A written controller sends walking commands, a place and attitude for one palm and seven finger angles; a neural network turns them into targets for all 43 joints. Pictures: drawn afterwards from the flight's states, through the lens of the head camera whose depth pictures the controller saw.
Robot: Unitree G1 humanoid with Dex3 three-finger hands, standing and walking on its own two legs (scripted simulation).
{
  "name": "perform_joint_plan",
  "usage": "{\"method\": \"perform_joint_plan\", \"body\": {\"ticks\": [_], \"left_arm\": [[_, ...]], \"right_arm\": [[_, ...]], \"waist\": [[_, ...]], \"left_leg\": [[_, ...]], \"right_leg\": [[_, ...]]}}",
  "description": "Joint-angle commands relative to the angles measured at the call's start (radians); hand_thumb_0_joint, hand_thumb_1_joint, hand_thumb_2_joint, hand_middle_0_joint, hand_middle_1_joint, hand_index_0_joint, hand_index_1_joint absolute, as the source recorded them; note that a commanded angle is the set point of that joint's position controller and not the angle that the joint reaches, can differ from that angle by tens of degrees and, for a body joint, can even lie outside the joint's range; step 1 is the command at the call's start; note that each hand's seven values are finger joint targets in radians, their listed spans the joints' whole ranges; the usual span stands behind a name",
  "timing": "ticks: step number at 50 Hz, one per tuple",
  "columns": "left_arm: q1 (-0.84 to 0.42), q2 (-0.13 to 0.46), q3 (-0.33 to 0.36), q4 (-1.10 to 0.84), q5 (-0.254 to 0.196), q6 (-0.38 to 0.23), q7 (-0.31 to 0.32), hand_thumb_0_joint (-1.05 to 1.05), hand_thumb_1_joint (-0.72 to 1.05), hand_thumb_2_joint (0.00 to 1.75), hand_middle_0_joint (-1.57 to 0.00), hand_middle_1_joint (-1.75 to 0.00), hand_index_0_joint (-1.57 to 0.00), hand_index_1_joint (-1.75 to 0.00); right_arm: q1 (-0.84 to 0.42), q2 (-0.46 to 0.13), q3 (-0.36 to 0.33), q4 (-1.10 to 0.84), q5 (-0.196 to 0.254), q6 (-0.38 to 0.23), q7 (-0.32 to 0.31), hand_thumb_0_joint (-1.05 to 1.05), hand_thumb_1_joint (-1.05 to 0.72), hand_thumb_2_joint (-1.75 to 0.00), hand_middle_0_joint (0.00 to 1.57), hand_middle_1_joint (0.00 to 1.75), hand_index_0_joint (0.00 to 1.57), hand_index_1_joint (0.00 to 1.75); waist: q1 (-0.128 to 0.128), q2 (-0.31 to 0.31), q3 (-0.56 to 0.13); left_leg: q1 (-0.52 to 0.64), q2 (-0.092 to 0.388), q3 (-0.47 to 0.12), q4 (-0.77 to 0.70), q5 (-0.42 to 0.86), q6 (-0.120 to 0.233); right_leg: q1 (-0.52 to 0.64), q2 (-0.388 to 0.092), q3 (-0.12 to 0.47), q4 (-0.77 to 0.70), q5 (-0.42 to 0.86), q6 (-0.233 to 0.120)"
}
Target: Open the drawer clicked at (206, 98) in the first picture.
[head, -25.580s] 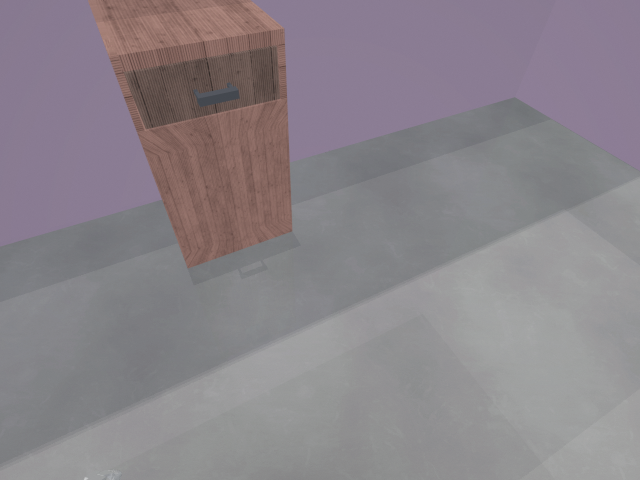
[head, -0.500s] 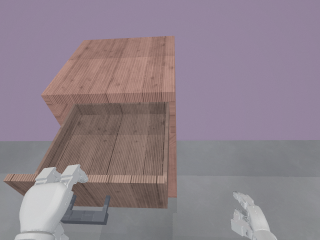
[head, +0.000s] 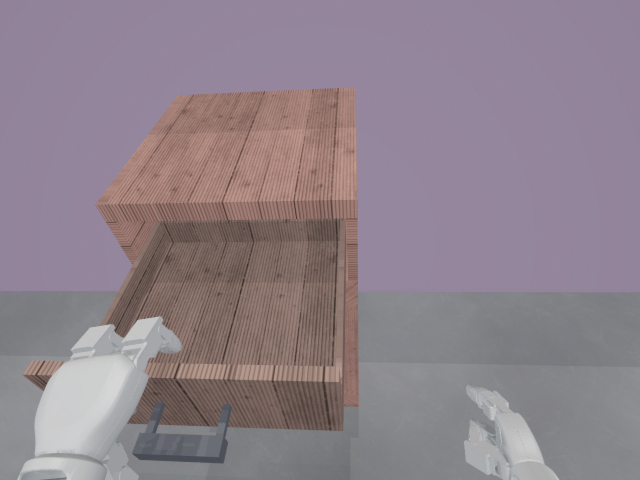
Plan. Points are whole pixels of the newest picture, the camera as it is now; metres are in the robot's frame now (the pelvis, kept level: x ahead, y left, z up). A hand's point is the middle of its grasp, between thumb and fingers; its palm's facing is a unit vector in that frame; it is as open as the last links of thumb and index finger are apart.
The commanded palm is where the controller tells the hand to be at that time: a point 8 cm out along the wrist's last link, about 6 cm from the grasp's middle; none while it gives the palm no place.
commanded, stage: draw the hand back to the body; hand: left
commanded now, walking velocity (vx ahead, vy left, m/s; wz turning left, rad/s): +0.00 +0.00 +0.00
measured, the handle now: (186, 429) +0.19 +0.23 -0.05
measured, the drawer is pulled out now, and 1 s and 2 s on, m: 0.29 0.29 0.29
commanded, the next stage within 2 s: step back with the hand held close in 1.56 s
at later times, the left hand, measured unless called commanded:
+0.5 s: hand (98, 402) +0.15 +0.25 +0.11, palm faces +0.06 -0.11 -0.99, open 13.8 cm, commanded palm +0.12 +0.25 +0.17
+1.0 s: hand (104, 348) +0.18 +0.24 +0.16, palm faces +0.37 -0.85 -0.37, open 11.8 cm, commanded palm +0.13 +0.28 +0.18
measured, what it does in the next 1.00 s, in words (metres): stands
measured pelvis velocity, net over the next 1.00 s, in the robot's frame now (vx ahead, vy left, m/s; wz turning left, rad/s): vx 0.00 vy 0.00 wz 0.03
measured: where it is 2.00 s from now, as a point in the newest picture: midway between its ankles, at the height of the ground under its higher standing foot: outside the picture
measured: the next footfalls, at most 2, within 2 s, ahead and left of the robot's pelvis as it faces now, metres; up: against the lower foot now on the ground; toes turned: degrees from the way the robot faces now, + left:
none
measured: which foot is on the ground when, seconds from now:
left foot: down 0.00-1.00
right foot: down 0.00-1.00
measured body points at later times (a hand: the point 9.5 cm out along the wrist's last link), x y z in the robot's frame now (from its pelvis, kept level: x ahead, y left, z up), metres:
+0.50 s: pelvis +0.00 +0.00 +0.00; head -0.02 -0.03 +0.45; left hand +0.14 +0.26 +0.16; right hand +0.22 -0.19 -0.07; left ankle +0.00 +0.10 -0.72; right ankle -0.03 -0.10 -0.72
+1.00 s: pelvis +0.00 +0.00 +0.01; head -0.01 -0.01 +0.46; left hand +0.16 +0.28 +0.19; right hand +0.20 -0.20 -0.06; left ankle +0.00 +0.10 -0.72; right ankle -0.03 -0.10 -0.72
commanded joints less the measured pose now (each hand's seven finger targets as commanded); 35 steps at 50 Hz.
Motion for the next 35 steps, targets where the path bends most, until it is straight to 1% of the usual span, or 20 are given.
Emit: {"method": "perform_joint_plan", "body": {"ticks": [1, 2, 7, 10, 11, 13, 15, 16, 17, 18, 20, 21, 23, 27, 28, 29, 30, 31, 33, 35], "left_arm": [[-0.07, 0.18, 0.14, -0.239, 0.031, -0.024, 0.053, 0.0, -0.5, 0.3, -0.3, -1.2, -0.3, -1.2], [-0.075, 0.172, 0.13, -0.228, 0.043, -0.025, 0.056, 0.0, -0.5, 0.3, -0.3, -1.2, -0.3, -1.2], [-0.04, 0.195, 0.18, -0.196, 0.015, -0.014, 0.058, 0.0, -0.5, 0.3, -0.3, -1.2, -0.3, -1.2], [-0.086, 0.182, 0.163, -0.181, -0.015, -0.009, 0.037, 0.0, -0.5, 0.3, -0.3, -1.2, -0.3, -1.2], [-0.084, 0.184, 0.172, -0.179, -0.021, -0.005, 0.032, 0.0, -0.5, 0.3, -0.3, -1.2, -0.3, -1.2], [-0.074, 0.205, 0.181, -0.18, -0.024, -0.006, 0.017, 0.0, -0.5, 0.3, -0.3, -1.2, -0.3, -1.2], [-0.081, 0.219, 0.188, -0.2, -0.027, -0.012, 0.005, 0.0, -0.5, 0.3, -0.3, -1.2, -0.3, -1.2], [-0.075, 0.231, 0.205, -0.207, -0.028, -0.012, 0.004, 0.0, -0.5, 0.3, -0.3, -1.2, -0.3, -1.2], [-0.068, 0.22, 0.192, -0.202, -0.027, -0.019, -0.001, 0.0, -0.5, 0.3, -0.3, -1.2, -0.3, -1.2], [-0.058, 0.231, 0.21, -0.195, -0.036, -0.022, -0.001, 0.0, -0.5, 0.3, -0.3, -1.2, -0.3, -1.2], [-0.062, 0.25, 0.235, -0.208, -0.039, -0.038, 0.002, 0.0, -0.5, 0.3, -0.3, -1.2, -0.3, -1.2], [-0.046, 0.247, 0.245, -0.212, -0.044, -0.036, 0.004, 0.0, -0.5, 0.3, -0.3, -1.2, -0.3, -1.2], [-0.059, 0.249, 0.252, -0.201, -0.047, -0.048, 0.007, 0.0, -0.5, 0.3, -0.3, -1.2, -0.3, -1.2], [-0.06, 0.257, 0.262, -0.211, -0.052, -0.061, 0.011, 0.0, -0.5, 0.3, -0.3, -1.2, -0.3, -1.2], [-0.052, 0.244, 0.257, -0.217, -0.063, -0.059, 0.012, 0.0, -0.5, 0.3, -0.3, -1.2, -0.3, -1.2], [-0.092, -0.149, 0.178, -0.136, -0.8, -0.111, -0.015, 0.0, -0.47, 0.32, -0.3, -1.18, -0.3, -1.18], [-0.075, -0.033, 0.232, -0.13, -0.832, -0.142, -0.015, 0.0, -0.43, 0.33, -0.29, -1.15, -0.29, -1.15], [-0.054, 0.016, 0.312, -0.147, -0.89, -0.161, -0.007, 0.0, -0.4, 0.34, -0.29, -1.13, -0.29, -1.13], [-0.152, 0.046, 0.315, -0.263, -0.917, -0.206, 0.001, 0.0, -0.32, 0.37, -0.29, -1.09, -0.29, -1.09], [-0.152, 0.045, 0.321, -0.275, -0.924, -0.221, 0.007, 0.0, -0.26, 0.4, -0.28, -1.04, -0.28, -1.04]], "right_arm": [[-0.185, -0.08, -0.028, -0.187, 0.0, -0.051, -0.009, 0.0, -0.9, -0.9, 0.2, 0.3, 0.2, 0.3], [-0.157, -0.074, -0.027, -0.181, -0.009, -0.05, -0.008, 0.0, -0.9, -0.9, 0.2, 0.3, 0.2, 0.3], [-0.166, -0.074, -0.028, -0.175, 0.003, -0.046, -0.011, 0.0, -0.9, -0.9, 0.2, 0.3, 0.2, 0.3], [-0.184, -0.077, -0.029, -0.172, 0.012, -0.046, -0.016, 0.0, -0.9, -0.9, 0.2, 0.3, 0.2, 0.3], [-0.205, -0.077, -0.026, -0.171, 0.015, -0.053, -0.018, 0.0, -0.9, -0.9, 0.2, 0.3, 0.2, 0.3], [-0.184, -0.079, -0.026, -0.167, 0.011, -0.051, -0.025, 0.0, -0.9, -0.9, 0.2, 0.3, 0.2, 0.3], [-0.182, -0.083, -0.024, -0.175, 0.01, -0.049, -0.028, 0.0, -0.9, -0.9, 0.2, 0.3, 0.2, 0.3], [-0.2, -0.085, -0.019, -0.177, 0.012, -0.055, -0.029, 0.0, -0.9, -0.9, 0.2, 0.3, 0.2, 0.3], [-0.172, -0.08, -0.018, -0.172, 0.004, -0.053, -0.03, 0.0, -0.9, -0.9, 0.2, 0.3, 0.2, 0.3], [-0.177, -0.084, -0.023, -0.17, 0.011, -0.052, -0.032, 0.0, -0.9, -0.9, 0.2, 0.3, 0.2, 0.3], [-0.175, -0.089, -0.026, -0.172, 0.008, -0.05, -0.035, 0.0, -0.9, -0.9, 0.2, 0.3, 0.2, 0.3], [-0.195, -0.087, -0.021, -0.177, 0.011, -0.056, -0.034, 0.0, -0.9, -0.9, 0.2, 0.3, 0.2, 0.3], [-0.173, -0.087, -0.027, -0.168, 0.009, -0.053, -0.037, 0.0, -0.9, -0.9, 0.2, 0.3, 0.2, 0.3], [-0.161, -0.088, -0.028, -0.168, 0.006, -0.058, -0.037, 0.0, -0.9, -0.9, 0.2, 0.3, 0.2, 0.3], [-0.165, -0.088, -0.032, -0.17, 0.011, -0.059, -0.038, 0.0, -0.9, -0.9, 0.2, 0.3, 0.2, 0.3], [-0.086, -0.014, -0.021, -0.185, 0.025, -0.132, -0.063, 0.0, -0.9, -0.9, 0.2, 0.3, 0.2, 0.3], [-0.093, -0.041, -0.024, -0.159, 0.024, -0.175, -0.082, 0.0, -0.9, -0.9, 0.2, 0.3, 0.2, 0.3], [-0.115, -0.042, -0.02, -0.138, 0.018, -0.192, -0.105, 0.0, -0.9, -0.9, 0.2, 0.3, 0.2, 0.3], [-0.099, -0.045, -0.01, -0.13, 0.008, -0.234, -0.127, 0.0, -0.9, -0.9, 0.2, 0.3, 0.2, 0.3], [-0.091, -0.042, -0.004, -0.103, 0.001, -0.266, -0.132, 0.0, -0.9, -0.9, 0.2, 0.3, 0.2, 0.3]], "waist": [[0.0, -0.034, -0.045], [0.003, -0.037, -0.065], [0.005, -0.051, -0.064], [-0.013, -0.077, -0.005], [-0.007, -0.045, -0.009], [-0.006, -0.077, -0.029], [-0.005, -0.077, -0.04], [-0.001, -0.033, -0.036], [0.001, -0.044, -0.05], [-0.003, -0.047, -0.02], [-0.001, -0.051, -0.031], [0.004, -0.025, -0.016], [-0.002, -0.058, -0.02], [0.005, -0.006, -0.048], [-0.004, -0.037, -0.042], [-0.116, -0.103, 0.064], [-0.089, -0.134, 0.064], [-0.066, -0.19, 0.06], [-0.069, -0.108, 0.006], [-0.063, -0.018, 0.017]], "left_leg": [[0.137, 0.04, 0.011, -0.06, 0.278, 0.004], [0.142, 0.04, 0.016, -0.055, 0.276, 0.006], [0.143, 0.036, 0.015, -0.063, 0.287, 0.005], [0.131, 0.037, 0.011, -0.084, 0.247, 0.005], [0.14, 0.036, 0.006, -0.091, 0.245, 0.004], [0.144, 0.035, 0.012, -0.092, 0.264, 0.007], [0.154, 0.033, 0.014, -0.09, 0.28, 0.009], [0.156, 0.035, 0.007, -0.094, 0.282, 0.005], [0.161, 0.031, 0.013, -0.094, 0.285, 0.009], [0.154, 0.036, 0.013, -0.096, 0.279, 0.005], [0.16, 0.035, 0.014, -0.091, 0.275, 0.004], [0.16, 0.033, 0.005, -0.094, 0.272, 0.003], [0.158, 0.035, 0.01, -0.091, 0.272, 0.003], [0.17, 0.032, 0.006, -0.094, 0.283, 0.002], [0.17, 0.037, 0.003, -0.097, 0.283, 0.0], [0.264, 0.049, -0.018, -0.129, 0.203, 0.02], [0.248, 0.072, -0.032, -0.151, 0.168, 0.014], [0.228, 0.062, -0.038, -0.169, 0.177, 0.009], [0.239, 0.049, -0.027, -0.185, 0.212, 0.005], [0.235, 0.042, -0.026, -0.196, 0.24, -0.004]], "right_leg": [[-0.083, -0.035, 0.006, -0.121, 0.233, -0.011], [-0.087, -0.039, -0.018, -0.112, 0.211, -0.01], [-0.059, -0.037, -0.019, -0.116, 0.245, -0.005], [-0.072, -0.044, -0.019, -0.138, 0.211, 0.004], [-0.063, -0.037, -0.005, -0.144, 0.205, -0.002], [-0.04, -0.046, -0.016, -0.145, 0.232, 0.004], [-0.03, -0.051, -0.017, -0.148, 0.26, 0.008], [-0.028, -0.042, -0.004, -0.151, 0.253, -0.001], [-0.027, -0.046, -0.029, -0.15, 0.244, 0.004], [-0.036, -0.047, -0.018, -0.157, 0.238, 0.003], [-0.038, -0.049, -0.019, -0.158, 0.237, 0.005], [-0.036, -0.041, -0.007, -0.165, 0.238, -0.001], [-0.042, -0.046, -0.022, -0.161, 0.23, 0.004], [-0.041, -0.04, -0.04, -0.155, 0.209, 0.0], [-0.04, -0.044, -0.039, -0.156, 0.214, 0.004], [-0.013, -0.027, -0.074, -0.161, 0.19, 0.0], [-0.005, -0.041, -0.062, -0.154, 0.144, 0.003], [0.019, -0.041, -0.069, -0.178, 0.146, 0.008], [0.064, -0.065, -0.059, -0.187, 0.187, 0.011], [0.076, -0.071, -0.057, -0.196, 0.207, 0.004]]}}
